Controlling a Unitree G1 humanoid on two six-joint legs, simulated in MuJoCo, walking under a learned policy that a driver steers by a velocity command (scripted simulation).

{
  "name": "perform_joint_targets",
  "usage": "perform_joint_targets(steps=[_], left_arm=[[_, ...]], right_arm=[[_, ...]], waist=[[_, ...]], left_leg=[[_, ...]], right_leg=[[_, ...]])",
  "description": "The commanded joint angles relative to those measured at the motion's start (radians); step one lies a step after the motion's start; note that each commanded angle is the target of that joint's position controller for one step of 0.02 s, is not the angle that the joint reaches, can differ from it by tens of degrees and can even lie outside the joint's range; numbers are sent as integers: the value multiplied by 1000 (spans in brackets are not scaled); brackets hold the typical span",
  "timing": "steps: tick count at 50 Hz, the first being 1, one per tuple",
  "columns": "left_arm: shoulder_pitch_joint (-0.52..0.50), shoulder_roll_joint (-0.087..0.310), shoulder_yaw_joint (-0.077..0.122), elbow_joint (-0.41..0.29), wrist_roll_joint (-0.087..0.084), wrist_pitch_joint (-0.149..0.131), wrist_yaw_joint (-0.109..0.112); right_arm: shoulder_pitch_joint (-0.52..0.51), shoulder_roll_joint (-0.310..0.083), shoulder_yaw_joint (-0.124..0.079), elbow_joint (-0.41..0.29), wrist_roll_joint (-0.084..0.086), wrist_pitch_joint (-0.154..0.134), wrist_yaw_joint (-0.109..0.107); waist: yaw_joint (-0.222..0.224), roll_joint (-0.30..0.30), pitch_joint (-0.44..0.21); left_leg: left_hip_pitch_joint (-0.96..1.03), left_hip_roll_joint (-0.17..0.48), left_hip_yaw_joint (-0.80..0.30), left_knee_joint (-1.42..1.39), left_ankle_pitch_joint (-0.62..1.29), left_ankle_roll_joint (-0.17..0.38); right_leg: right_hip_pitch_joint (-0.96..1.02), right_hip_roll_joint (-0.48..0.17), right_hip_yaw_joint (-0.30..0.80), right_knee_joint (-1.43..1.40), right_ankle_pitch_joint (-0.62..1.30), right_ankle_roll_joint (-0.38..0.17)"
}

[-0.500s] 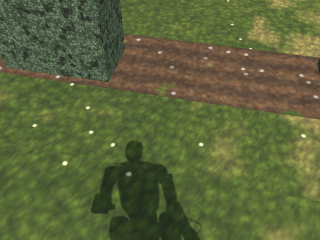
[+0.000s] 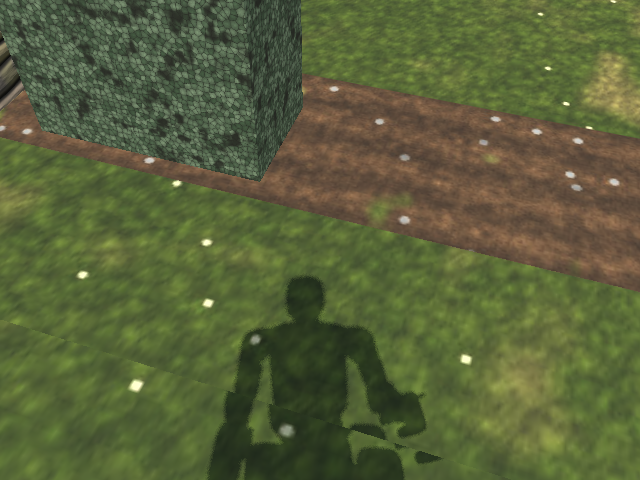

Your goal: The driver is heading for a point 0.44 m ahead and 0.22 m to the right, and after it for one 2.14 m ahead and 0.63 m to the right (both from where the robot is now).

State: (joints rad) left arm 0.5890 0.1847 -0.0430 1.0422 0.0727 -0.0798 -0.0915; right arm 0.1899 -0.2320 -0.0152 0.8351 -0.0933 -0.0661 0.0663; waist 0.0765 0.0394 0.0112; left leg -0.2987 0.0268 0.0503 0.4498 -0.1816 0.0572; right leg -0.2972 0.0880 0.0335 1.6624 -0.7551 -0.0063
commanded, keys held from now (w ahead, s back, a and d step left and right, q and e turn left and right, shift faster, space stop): w+e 0.20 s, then e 0.46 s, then no key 0.22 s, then w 0.12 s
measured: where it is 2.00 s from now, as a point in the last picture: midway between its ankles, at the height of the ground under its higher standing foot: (461, 382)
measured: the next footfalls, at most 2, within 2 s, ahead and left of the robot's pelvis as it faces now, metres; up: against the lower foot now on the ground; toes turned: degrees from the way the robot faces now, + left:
right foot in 0.38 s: +0.41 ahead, -0.17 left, +0.00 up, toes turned -11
left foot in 0.88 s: +0.46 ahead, +0.05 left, +0.00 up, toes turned -24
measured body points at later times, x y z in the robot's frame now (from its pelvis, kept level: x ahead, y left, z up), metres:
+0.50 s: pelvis +0.27 -0.07 -0.02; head +0.29 -0.08 +0.43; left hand +0.47 +0.17 -0.12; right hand +0.32 -0.35 -0.13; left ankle +0.19 +0.10 -0.65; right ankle +0.37 -0.16 -0.74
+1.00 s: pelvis +0.37 -0.04 +0.00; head +0.40 -0.05 +0.45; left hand +0.61 +0.12 -0.11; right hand +0.37 -0.31 -0.12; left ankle +0.42 +0.06 -0.74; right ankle +0.36 -0.16 -0.73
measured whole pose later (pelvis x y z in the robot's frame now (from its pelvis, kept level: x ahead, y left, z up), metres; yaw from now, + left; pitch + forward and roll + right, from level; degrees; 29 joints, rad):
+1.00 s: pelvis +0.37 -0.04 +0.00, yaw -25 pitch +2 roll +0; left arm 0.20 0.27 0.02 0.72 0.05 -0.07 -0.06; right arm 0.23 -0.25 0.01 0.78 -0.01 -0.09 0.05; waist -0.02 0.00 0.01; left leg -0.27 0.01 0.03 0.47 -0.25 0.03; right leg -0.37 0.07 0.12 0.59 -0.38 0.04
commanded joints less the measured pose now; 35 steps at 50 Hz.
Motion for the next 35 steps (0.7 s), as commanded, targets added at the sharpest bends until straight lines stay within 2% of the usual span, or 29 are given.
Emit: perform_joint_targets(steps=[1, 2, 3, 4, 5, 6, 7, 8, 10, 12, 13, 15, 16, 17, 18, 19, 20, 21, 22, 23, 24, 25, 26, 27, 28, 29, 31, 32, 35], left_arm=[[-248, 107, 29, -192, -13, -45, 21], [-223, 106, 33, -169, 0, -47, 40], [-229, 109, 43, -142, 2, -40, 41], [-226, 60, 40, -129, 14, -20, 40], [-208, 25, 30, -129, 13, -4, 34], [-214, 9, 25, -137, 4, 3, 30], [-248, -8, 15, -152, -4, 6, 28], [-288, -3, 14, -168, -10, 7, 23], [-361, 21, 18, -190, -16, 13, 13], [-436, 85, 45, -219, -31, 7, 12], [-466, 108, 56, -230, -34, 3, 9], [-530, 137, 76, -256, -25, -1, 9], [-517, 149, 88, -262, -17, -3, 12], [-459, 177, 106, -249, -22, -10, 20], [-394, 219, 126, -237, -30, -25, 34], [-314, 301, 151, -217, -43, -47, 59], [-165, 377, 174, -203, -18, -45, 85], [-10, 339, 158, -164, -10, -43, 79], [-56, 332, 176, -151, -15, -66, 83], [-203, 296, 175, -176, -51, -69, 87], [-308, 230, 150, -194, -67, -63, 88], [-352, 200, 136, -205, -69, -63, 80], [-368, 195, 133, -226, -61, -60, 69], [-389, 208, 137, -246, -48, -62, 57], [-430, 245, 149, -273, -43, -69, 46], [-447, 278, 160, -296, -42, -76, 39], [-426, 290, 165, -317, -47, -87, 38], [-384, 281, 161, -329, -45, -86, 45], [-318, 253, 152, -359, -59, -83, 51]], right_arm=[[247, -113, -38, 12, 4, -7, -11], [167, -59, -15, -2, 2, -13, -11], [131, 12, 9, -13, 2, -19, -14], [192, 2, 8, 9, 13, -23, -17], [237, -3, 4, 34, 29, -34, -26], [241, -28, -6, 43, 37, -46, -31], [218, -64, -21, 43, 30, -53, -32], [195, -92, -32, 44, 19, -56, -29], [182, -77, -29, 52, 3, -55, -25], [165, -75, -27, 54, 5, -59, -26], [162, -93, -31, 58, 9, -63, -29], [184, -125, -45, 65, 18, -62, -46], [176, -147, -54, 63, 12, -56, -49], [153, -180, -69, 53, 17, -55, -55], [145, -195, -78, 48, 26, -56, -57], [165, -154, -69, 44, 53, -62, -49], [342, -11, -25, 32, 12, -56, -33], [260, -44, -26, -15, 49, -51, -6], [2, -101, -38, -86, 72, -42, -5], [-26, -145, -53, -87, 56, -36, -37], [61, -167, -62, -61, 19, -30, -67], [99, -106, -46, -53, 6, -29, -86], [109, -69, -34, -48, 5, -25, -97], [133, -62, -30, -39, 11, -15, -98], [153, -63, -29, -29, 29, -4, -94], [152, -76, -29, -28, 41, 7, -89], [100, -111, -35, -43, 44, 18, -89], [65, -124, -38, -63, 35, 19, -90], [-11, -134, -31, -83, 38, 16, -102]], waist=[[-188, -83, -9], [-114, -42, 30], [-74, -58, 98], [-63, 8, 104], [-56, 16, 59], [-51, -7, 41], [-51, -23, 44], [-57, -28, 37], [-62, -23, 43], [-57, -26, 57], [-57, -14, 48], [-69, 6, 47], [-52, 23, 43], [-15, 22, 34], [17, 15, 6], [39, -66, -119], [-12, -247, -419], [50, -193, -556], [102, -89, -257], [40, -57, -118], [-50, -53, -125], [-109, -92, -78], [-131, -76, -71], [-148, -42, -105], [-158, -38, -103], [-153, -49, -101], [-128, -69, -86], [-104, -83, -88], [-50, -102, -90]], left_leg=[[594, 354, -385, -118, 95, 260], [361, 345, -321, -185, 140, 280], [98, 323, -254, -290, 213, 301], [48, 312, -223, -326, 236, 318], [83, 314, -219, -337, 263, 321], [128, 319, -188, -337, 326, 308], [138, 306, -131, -330, 409, 280], [141, 282, -74, -317, 481, 257], [137, 252, 12, -307, 498, 209], [146, 216, 78, -266, 575, 158], [173, 203, 105, -240, 618, 134], [215, 191, 142, -188, 660, 96], [193, 199, 152, -130, 744, 82], [186, 199, 172, -50, 827, 59], [161, 185, 177, 75, 890, 20], [146, 147, 171, 277, 744, -41], [-116, 23, 143, 676, -42, -161], [-311, -74, -17, 909, -561, -164], [-478, -26, -126, 899, -538, -114], [-431, 40, -129, 847, -511, -102], [-300, 82, -138, 758, -471, -93], [-191, 100, -136, 696, -431, -89], [-102, 101, -132, 667, -383, -92], [-50, 88, -118, 641, -320, -99], [-20, 70, -90, 614, -259, -111], [-1, 54, -72, 587, -221, -128], [-8, 46, -68, 536, -170, -154], [-51, 42, -87, 522, -166, -162], [-186, 66, -125, 421, -169, -169]], right_leg=[[-849, -129, 121, -142, 420, -35], [-666, -199, 115, -305, 536, -52], [-487, -238, 91, -531, 649, -65], [-419, -246, 60, -609, 639, -63], [-405, -241, 55, -669, 653, -63], [-406, -240, 53, -781, 686, -60], [-387, -239, 38, -881, 735, -62], [-356, -224, 18, -929, 770, -64], [-319, -202, 9, -957, 881, -76], [-290, -175, 3, -994, 979, -72], [-268, -158, -13, -1009, 970, -69], [-212, -118, -63, -1024, 888, -69], [-134, -87, -91, -985, 814, -73], [-54, -56, -112, -1004, 781, -78], [68, -19, -125, -1041, 823, -105], [243, -75, -40, -1113, 1152, -192], [717, -319, 329, -1074, 1552, -496], [862, -463, 634, -1214, 1455, -564], [650, -419, 540, -1286, 1234, -437], [403, -376, 419, -1324, 1112, -391], [242, -318, 363, -1377, 1063, -373], [70, -298, 335, -1413, 1083, -366], [-35, -284, 325, -1450, 1052, -356], [-64, -261, 309, -1472, 987, -335], [-106, -231, 269, -1479, 936, -313], [-141, -210, 245, -1481, 887, -291], [-145, -200, 263, -1476, 812, -267], [-99, -211, 307, -1459, 773, -271], [66, -264, 400, -1406, 667, -289]])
